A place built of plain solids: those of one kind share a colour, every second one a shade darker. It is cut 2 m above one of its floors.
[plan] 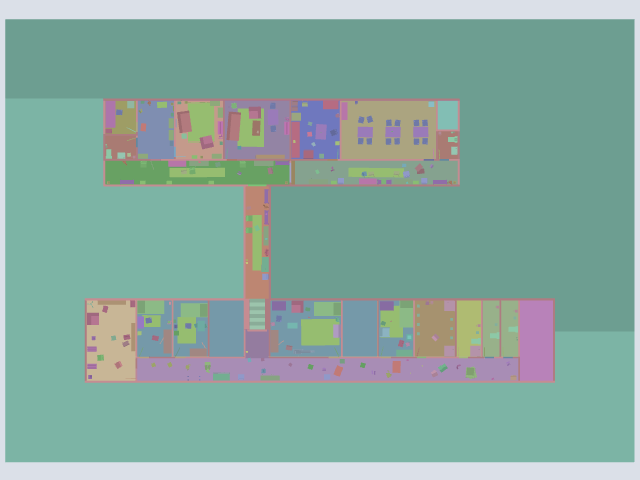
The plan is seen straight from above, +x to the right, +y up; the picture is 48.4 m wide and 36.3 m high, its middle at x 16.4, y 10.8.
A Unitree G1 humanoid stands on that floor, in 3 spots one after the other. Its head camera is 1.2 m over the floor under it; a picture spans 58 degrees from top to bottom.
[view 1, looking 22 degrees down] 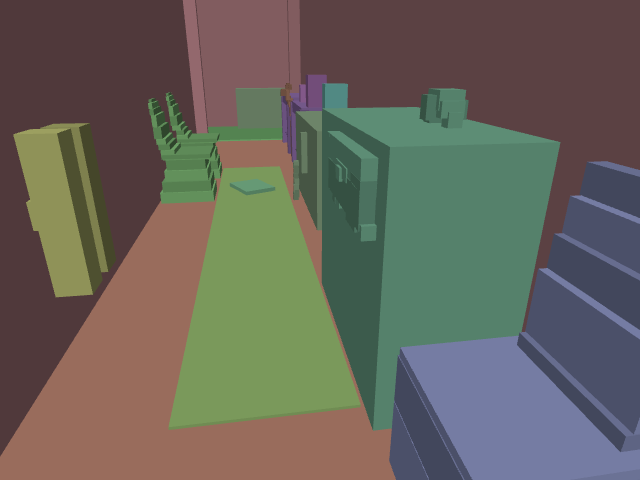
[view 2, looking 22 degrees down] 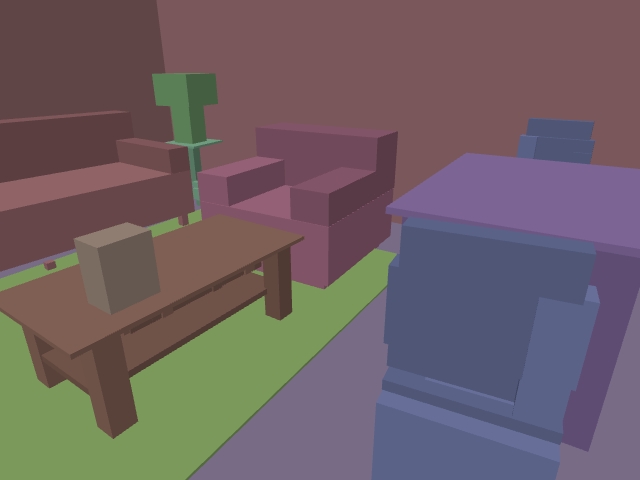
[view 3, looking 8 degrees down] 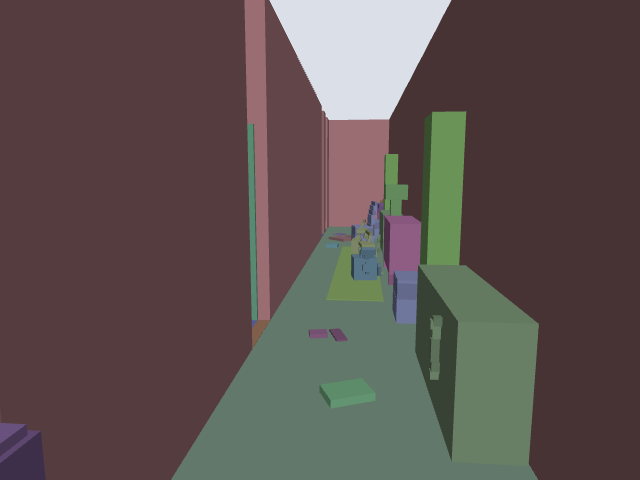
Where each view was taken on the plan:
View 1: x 11.65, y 7.26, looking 81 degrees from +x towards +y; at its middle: floor_conduit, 3.20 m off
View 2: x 13.03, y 18.18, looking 122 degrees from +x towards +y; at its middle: armchair_club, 2.30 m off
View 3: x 13.43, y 15.90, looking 5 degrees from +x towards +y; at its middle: wall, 10.44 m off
